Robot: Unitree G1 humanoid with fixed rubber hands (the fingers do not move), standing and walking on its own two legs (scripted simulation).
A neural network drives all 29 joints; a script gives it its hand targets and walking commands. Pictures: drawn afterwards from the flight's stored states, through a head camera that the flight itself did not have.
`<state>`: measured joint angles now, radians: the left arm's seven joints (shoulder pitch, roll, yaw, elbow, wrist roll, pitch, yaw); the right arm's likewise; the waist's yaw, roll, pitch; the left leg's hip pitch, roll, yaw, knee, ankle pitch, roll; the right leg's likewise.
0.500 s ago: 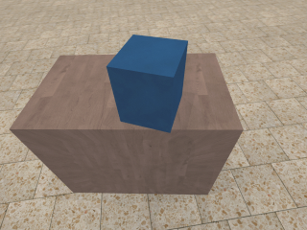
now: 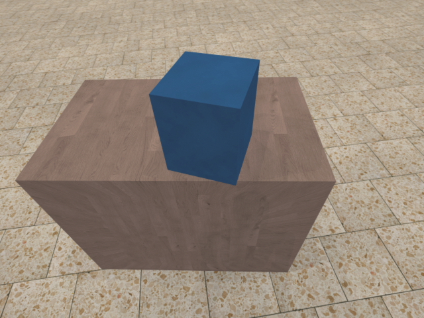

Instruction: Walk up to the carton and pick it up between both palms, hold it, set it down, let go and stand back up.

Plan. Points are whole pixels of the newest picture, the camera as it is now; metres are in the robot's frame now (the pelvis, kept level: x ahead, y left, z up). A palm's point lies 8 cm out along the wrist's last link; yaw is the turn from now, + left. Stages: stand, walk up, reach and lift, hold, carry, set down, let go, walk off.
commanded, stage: stand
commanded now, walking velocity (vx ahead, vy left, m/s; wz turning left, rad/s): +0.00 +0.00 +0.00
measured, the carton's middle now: (210, 118) +0.60 +0.03 +0.05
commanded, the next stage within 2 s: walk up in 0.26 s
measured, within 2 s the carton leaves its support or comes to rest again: neither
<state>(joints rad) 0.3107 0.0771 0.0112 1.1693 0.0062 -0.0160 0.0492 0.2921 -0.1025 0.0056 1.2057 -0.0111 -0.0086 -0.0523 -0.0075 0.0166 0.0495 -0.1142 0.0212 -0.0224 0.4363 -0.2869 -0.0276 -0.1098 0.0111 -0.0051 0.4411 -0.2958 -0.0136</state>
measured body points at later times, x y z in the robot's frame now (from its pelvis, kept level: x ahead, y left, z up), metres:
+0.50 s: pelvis +0.00 +0.00 +0.00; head +0.01 -0.01 +0.45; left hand -0.04 +0.19 -0.16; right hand -0.04 -0.21 -0.17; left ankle -0.03 +0.14 -0.74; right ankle -0.03 -0.11 -0.74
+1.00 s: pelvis +0.09 +0.03 -0.01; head +0.10 +0.04 +0.44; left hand +0.10 +0.29 -0.16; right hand +0.08 -0.20 -0.15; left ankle +0.05 +0.12 -0.74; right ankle +0.16 -0.11 -0.69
